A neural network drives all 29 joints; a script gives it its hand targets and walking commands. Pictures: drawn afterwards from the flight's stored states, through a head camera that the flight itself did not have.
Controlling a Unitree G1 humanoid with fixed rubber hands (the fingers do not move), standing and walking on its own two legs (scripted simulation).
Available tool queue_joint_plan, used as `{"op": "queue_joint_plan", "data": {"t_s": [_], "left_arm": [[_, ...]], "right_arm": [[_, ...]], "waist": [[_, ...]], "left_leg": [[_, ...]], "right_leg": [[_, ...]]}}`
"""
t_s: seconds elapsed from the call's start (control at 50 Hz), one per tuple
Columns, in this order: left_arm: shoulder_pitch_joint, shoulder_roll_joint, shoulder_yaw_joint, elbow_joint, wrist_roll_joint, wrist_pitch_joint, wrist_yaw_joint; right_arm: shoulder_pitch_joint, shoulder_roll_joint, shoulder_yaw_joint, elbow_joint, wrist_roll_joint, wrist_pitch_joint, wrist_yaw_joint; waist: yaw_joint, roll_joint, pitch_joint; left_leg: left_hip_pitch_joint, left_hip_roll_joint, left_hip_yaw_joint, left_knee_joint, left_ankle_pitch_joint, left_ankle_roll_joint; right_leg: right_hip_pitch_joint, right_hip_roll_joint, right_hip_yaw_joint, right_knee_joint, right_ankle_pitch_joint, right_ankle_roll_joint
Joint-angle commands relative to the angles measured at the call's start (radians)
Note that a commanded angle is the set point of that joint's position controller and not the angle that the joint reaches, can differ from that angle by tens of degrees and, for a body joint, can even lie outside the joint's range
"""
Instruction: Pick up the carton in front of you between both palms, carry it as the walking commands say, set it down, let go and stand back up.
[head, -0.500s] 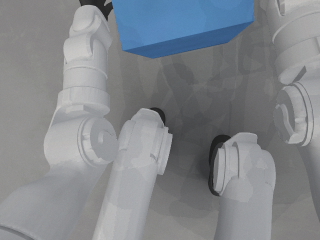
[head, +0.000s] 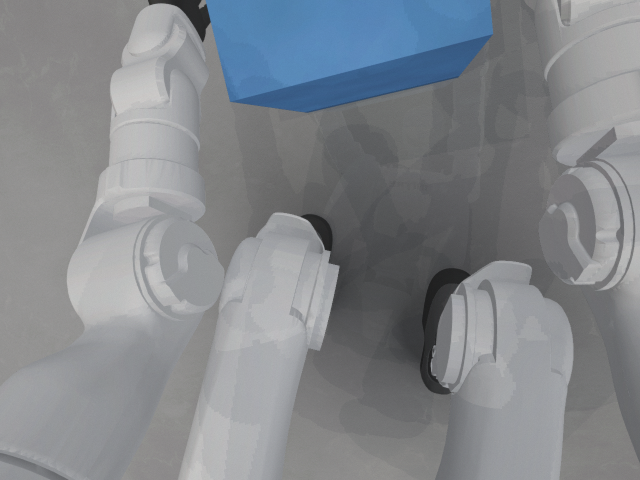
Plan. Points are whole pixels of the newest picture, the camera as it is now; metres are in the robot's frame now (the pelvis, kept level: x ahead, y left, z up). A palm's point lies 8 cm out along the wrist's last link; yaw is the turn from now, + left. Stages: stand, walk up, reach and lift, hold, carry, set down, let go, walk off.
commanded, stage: set down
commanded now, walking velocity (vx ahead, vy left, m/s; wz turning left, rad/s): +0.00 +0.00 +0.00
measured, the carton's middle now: out of the picture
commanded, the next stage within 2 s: let go in 1.38 s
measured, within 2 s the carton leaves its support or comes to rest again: neither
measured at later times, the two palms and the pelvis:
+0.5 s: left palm out of the picture +0.51 +0.26 -0.15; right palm out of the picture +0.63 -0.09 -0.14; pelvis -0.01 +0.01 +0.01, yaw +0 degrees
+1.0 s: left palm out of the picture +0.51 +0.26 +0.01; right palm out of the picture +0.63 -0.11 +0.02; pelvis +0.00 +0.01 +0.12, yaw +0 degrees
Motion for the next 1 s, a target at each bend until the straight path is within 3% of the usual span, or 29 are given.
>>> {"op": "queue_joint_plan", "data": {"t_s": [0.0,0.06,0.1,0.12,0.24,0.32,0.42,0.5,0.66,0.76,0.88,0.98], "left_arm": [[-0.349,-0.418,-0.155,-0.005,-0.028,-0.021,-0.101],[-0.228,-0.173,-0.050,0.025,-0.013,-0.057,-0.032],[-0.167,0.088,-0.025,0.024,-0.032,-0.107,0.046],[-0.165,0.152,-0.035,0.032,-0.057,-0.128,0.076],[-0.251,0.215,-0.183,0.090,-0.248,-0.174,0.106],[-0.277,0.233,-0.254,0.039,-0.316,-0.163,0.123],[-0.255,0.254,-0.275,-0.077,-0.332,-0.118,0.163],[-0.226,0.236,-0.290,-0.203,-0.324,-0.065,0.203],[-0.193,0.113,-0.289,-0.233,-0.264,0.002,0.207],[-0.150,0.094,-0.259,-0.259,-0.230,0.017,0.198],[-0.096,0.114,-0.228,-0.337,-0.215,0.038,0.193],[-0.041,0.120,-0.225,-0.390,-0.217,0.062,0.182]], "right_arm": [[-0.240,0.417,0.110,-0.014,0.032,0.002,0.102],[-0.254,0.135,0.101,-0.049,0.062,-0.016,0.045],[-0.269,-0.135,0.116,-0.066,0.099,-0.036,-0.020],[-0.305,-0.193,0.143,-0.073,0.129,-0.045,-0.044],[-0.458,-0.233,0.334,-0.104,0.338,-0.077,-0.056],[-0.497,-0.260,0.388,-0.120,0.403,-0.068,-0.035],[-0.489,-0.317,0.353,-0.124,0.372,-0.030,-0.018],[-0.459,-0.352,0.285,-0.155,0.340,0.008,-0.017],[-0.345,-0.352,0.158,-0.066,0.261,0.033,0.020],[-0.329,-0.342,0.120,-0.087,0.218,0.037,0.037],[-0.313,-0.317,0.115,-0.176,0.200,0.064,0.044],[-0.282,-0.298,0.108,-0.244,0.188,0.091,0.047]], "waist": [[0.040,-0.211,-0.779],[0.070,-0.214,-0.812],[0.090,-0.201,-0.855],[0.104,-0.202,-0.891],[0.162,-0.271,-1.085],[0.183,-0.284,-1.221],[0.175,-0.285,-1.382],[0.149,-0.242,-1.503],[0.094,-0.153,-1.303],[0.103,-0.187,-1.340],[0.130,-0.263,-1.489],[0.134,-0.307,-1.571]], "left_leg": [[0.324,-0.029,0.132,-0.051,0.279,0.055],[0.359,-0.007,0.142,-0.051,0.299,0.041],[0.386,0.013,0.149,-0.058,0.334,0.031],[0.398,0.018,0.152,-0.062,0.358,0.028],[0.462,0.037,0.139,-0.072,0.481,0.060],[0.591,0.045,0.125,-0.089,0.552,0.074],[0.743,0.032,0.127,-0.135,0.569,0.085],[0.883,0.008,0.132,-0.194,0.571,0.084],[0.810,-0.004,0.129,-0.326,0.433,0.060],[0.792,-0.011,0.138,-0.401,0.437,0.053],[0.801,-0.023,0.160,-0.493,0.512,0.058],[0.816,-0.030,0.169,-0.580,0.566,0.059]], "right_leg": [[0.424,-0.037,0.034,-0.254,0.345,-0.006],[0.478,-0.059,0.041,-0.255,0.364,0.011],[0.499,-0.078,0.051,-0.257,0.383,0.021],[0.514,-0.086,0.055,-0.256,0.399,0.026],[0.587,-0.112,0.061,-0.216,0.489,0.036],[0.606,-0.114,0.030,-0.208,0.462,0.036],[0.637,-0.101,-0.019,-0.230,0.397,0.028],[0.628,-0.078,-0.059,-0.281,0.347,0.015],[0.466,-0.064,-0.071,-0.430,0.218,-0.010],[0.553,-0.058,-0.067,-0.510,0.258,-0.008],[0.758,-0.043,-0.066,-0.594,0.386,0.008],[0.900,-0.034,-0.066,-0.674,0.481,0.022]]}}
